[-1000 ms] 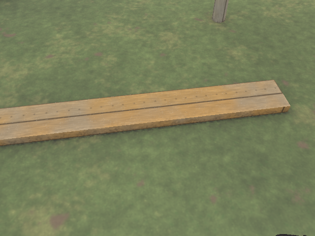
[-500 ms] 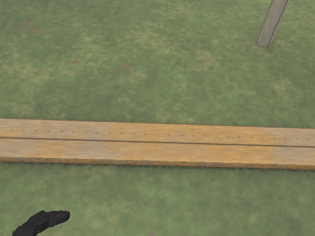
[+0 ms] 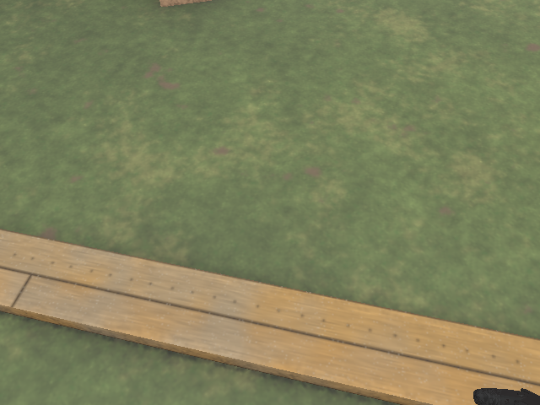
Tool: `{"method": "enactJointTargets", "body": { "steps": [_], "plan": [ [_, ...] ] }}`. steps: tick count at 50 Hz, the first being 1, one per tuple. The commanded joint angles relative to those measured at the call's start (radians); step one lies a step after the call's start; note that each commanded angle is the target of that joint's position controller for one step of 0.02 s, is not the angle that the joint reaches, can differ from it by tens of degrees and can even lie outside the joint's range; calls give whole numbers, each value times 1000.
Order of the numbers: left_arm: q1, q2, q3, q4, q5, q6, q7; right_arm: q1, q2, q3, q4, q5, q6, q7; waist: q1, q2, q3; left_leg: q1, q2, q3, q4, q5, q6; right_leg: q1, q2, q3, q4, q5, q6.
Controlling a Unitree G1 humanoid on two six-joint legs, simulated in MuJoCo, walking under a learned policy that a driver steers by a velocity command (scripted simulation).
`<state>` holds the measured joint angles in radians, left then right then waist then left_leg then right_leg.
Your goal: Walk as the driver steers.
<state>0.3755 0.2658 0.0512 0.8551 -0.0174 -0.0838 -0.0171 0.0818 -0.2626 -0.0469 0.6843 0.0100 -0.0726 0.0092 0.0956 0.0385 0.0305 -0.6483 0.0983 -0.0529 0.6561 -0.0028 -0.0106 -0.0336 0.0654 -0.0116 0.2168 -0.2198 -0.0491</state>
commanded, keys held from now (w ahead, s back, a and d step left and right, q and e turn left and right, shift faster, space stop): w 0.26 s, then w+e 0.28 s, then e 0.40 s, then no key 0.06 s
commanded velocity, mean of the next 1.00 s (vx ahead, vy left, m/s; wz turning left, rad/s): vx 0.37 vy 0.00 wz -0.29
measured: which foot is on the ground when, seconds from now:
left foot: up 0.00-0.12, down 0.14-0.72, up 0.74-1.00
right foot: down 0.00-0.16, up 0.18-0.62, down 0.64-1.00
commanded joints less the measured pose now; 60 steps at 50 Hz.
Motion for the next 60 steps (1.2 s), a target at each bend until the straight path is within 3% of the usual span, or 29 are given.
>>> {"method": "enactJointTargets", "body": {
  "steps": [1, 5, 7, 8, 9, 10, 11, 13, 16, 20, 27, 30, 32, 34, 35, 36, 37, 38, 39, 40, 42, 47, 52, 53, 54, 55, 56, 57, 60],
  "plan": [
    [18, 170, 36, -38, -8, -3, 6, -120, -49, -7, -98, 11, -20, 15, -4, -114, 13, 61, -39, 35, -88, 57, 11, -16, -267, 131, -42, 318, -143],
    [7, 201, 43, -26, -8, 17, 17, -87, -97, -23, -104, 7, -28, 29, -64, -133, -15, 166, -75, 51, -164, -68, 70, 80, -306, 134, 75, 515, -107],
    [-15, 178, 30, -42, 2, 23, 25, 173, -177, -61, -31, -6, -26, 16, -192, -101, -189, 569, -58, 40, -175, -6, 135, -43, -224, 62, 390, 634, -56],
    [47, 94, 0, -78, 19, 10, 24, 316, -273, -81, -14, -30, -22, 7, -206, 77, -354, 965, 195, -301, -149, 7, 257, -388, -112, -1, 761, 269, 7],
    [97, 60, -14, -65, 10, -6, 19, 353, -253, -76, 5, -9, -14, 11, -194, 248, -453, 1080, 313, -642, -280, -125, 354, -610, -18, 71, 985, -348, 31],
    [28, 158, 12, -76, -11, -17, 12, 309, -187, -53, 1, 1, -12, 13, -203, 147, -322, 981, 278, -579, -318, -235, 313, -711, -77, 127, 1067, -339, 23],
    [-57, 166, 14, -101, -23, -21, 9, 245, -161, -42, -7, 1, -11, 11, -185, 92, -198, 839, 236, -441, -341, -223, 278, -732, -123, 96, 1050, -254, 17],
    [-99, 147, 19, -108, 2, -9, 13, 146, -111, -25, -9, -11, -17, 19, -122, 32, -80, 601, 156, -288, -415, -110, 247, -653, -185, 79, 931, -131, 27],
    [-44, 98, 14, -84, -2, 27, 11, 120, -114, -30, 8, -16, -38, 21, -75, 57, -61, 474, 134, -166, -501, -52, 256, -570, -199, 79, 894, -42, 50],
    [-127, 87, 17, -106, -2, 40, 15, 160, -134, -36, 55, -30, -45, 3, -94, 30, -17, 498, 134, -42, -542, 2, 240, -665, -186, 119, 793, 137, 73],
    [-306, 47, 4, -185, -1, 48, -12, 248, -145, -34, 117, -22, -4, -13, -170, 5, 61, 679, 166, 85, -516, 57, 188, -823, -159, 77, 638, 204, 63],
    [-405, 18, -11, -260, 12, 41, -38, 253, -184, -41, 128, -4, 28, -27, -189, 8, 93, 665, 171, 161, -437, 370, 158, -740, -126, -57, 511, 67, 39],
    [-330, 49, 7, -270, 12, 40, -52, 247, -214, -47, 126, -2, 46, -44, -136, 74, 4, 693, 163, 202, -291, 719, 122, -579, -53, -122, 473, 33, 10],
    [-153, 118, 51, -212, 5, 42, -50, 292, -168, -32, 114, 5, 57, -59, -68, 23, -146, 581, 81, 249, -10, 937, 66, -246, 56, -164, 426, 121, -41],
    [-40, 135, 74, -187, -6, 52, -37, 275, -183, -29, 111, 14, 40, -51, 10, 6, -220, 412, 36, 245, 166, 760, 16, 22, 50, -107, 318, 252, -90],
    [73, 182, 91, -171, 1, 61, -17, 213, -160, -16, 67, 10, 13, -32, 83, -138, -276, 64, -68, 198, 558, 76, -52, 332, -150, 218, 223, 365, -227],
    [38, 226, 86, -199, 43, 59, 2, 209, -133, -1, 36, -16, -17, -7, 32, -231, -480, 21, -116, 11, 772, -554, -38, 414, -358, 524, 241, 628, -298],
    [-51, 196, 74, -241, 53, 56, 9, 114, -160, -14, 21, -4, -22, 6, 45, -88, -447, 60, -60, -87, 744, -547, -6, 267, -343, 443, 241, 638, -260],
    [-103, 177, 65, -252, 37, 49, 6, 76, -142, -14, 5, 13, -14, 2, 2, -31, -310, 48, -41, -65, 648, -518, 7, 123, -302, 376, 219, 551, -216],
    [-153, 140, 56, -254, 12, 48, 6, 82, -125, -14, 12, 7, -4, -12, -39, 13, -211, 41, -22, -33, 553, -485, 5, 11, -256, 328, 193, 456, -179],
    [-227, 118, 51, -283, 18, 59, 8, 142, -104, -14, 35, -3, 32, -23, -104, -65, -128, 170, -41, 9, 497, -419, -11, -242, -191, 267, 132, 344, -164],
    [-252, 136, 59, -316, 14, 87, 32, 105, -55, 4, -1, -19, 76, -37, -129, -167, -102, 218, -88, 14, 192, -375, -40, -390, -177, 298, 95, 80, -160],
    [-286, 104, 46, -331, 11, 110, 46, 159, -81, -10, 22, -22, 64, -4, -157, -181, -178, 446, -95, 56, -1, -139, -20, -405, -168, 283, 213, -2, -98],
    [-262, 58, 33, -317, 11, 113, 43, 165, -65, -9, 23, -32, 60, 1, -158, -151, -155, 489, -78, 39, -100, -150, -2, -415, -120, 255, 277, -90, -56],
    [-208, 1, 17, -302, 13, 117, 43, 145, -119, -14, -2, -54, 55, -1, -127, 47, -99, 468, 108, -215, -305, -219, 59, -459, -3, 163, 524, -261, 21],
    [-148, 21, 25, -333, 6, 116, 51, 43, -213, -30, -28, -80, 51, -8, -41, 289, -36, 352, 240, -498, -421, -220, 231, -532, 34, 185, 672, -379, 52],
    [-129, 108, 45, -302, 2, 117, 62, -30, -184, -29, -60, -72, 44, -16, -44, 247, -21, 318, 258, -522, -431, -270, 295, -536, 0, 221, 825, -331, 72],
    [-142, 164, 65, -281, -1, 123, 69, -54, -129, -15, -70, -54, 41, -21, -52, 138, -16, 326, 219, -434, -398, -238, 283, -548, 3, 218, 916, -285, 86],
    [-160, 93, 48, -264, 13, 139, 77, -18, -72, 7, -44, -14, 49, -33, -67, 55, -62, 427, 146, -266, -340, -93, 239, -541, -24, 192, 877, -236, 119]
  ]
}}
Keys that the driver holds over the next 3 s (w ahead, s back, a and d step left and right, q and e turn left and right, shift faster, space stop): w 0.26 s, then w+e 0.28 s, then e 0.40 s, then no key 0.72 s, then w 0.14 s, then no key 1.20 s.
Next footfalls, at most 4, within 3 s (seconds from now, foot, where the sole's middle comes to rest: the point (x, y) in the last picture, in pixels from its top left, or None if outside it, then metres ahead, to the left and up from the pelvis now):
0.14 left None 0.25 0.14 -0.78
0.64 right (370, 372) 0.54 -0.14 -0.73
1.06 left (286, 331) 0.62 0.06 -0.73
1.40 right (375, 401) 0.48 -0.15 -0.74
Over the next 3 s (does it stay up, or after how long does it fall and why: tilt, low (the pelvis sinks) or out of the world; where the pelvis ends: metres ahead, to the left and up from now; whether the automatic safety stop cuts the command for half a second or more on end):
stays up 0.54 -0.07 0.05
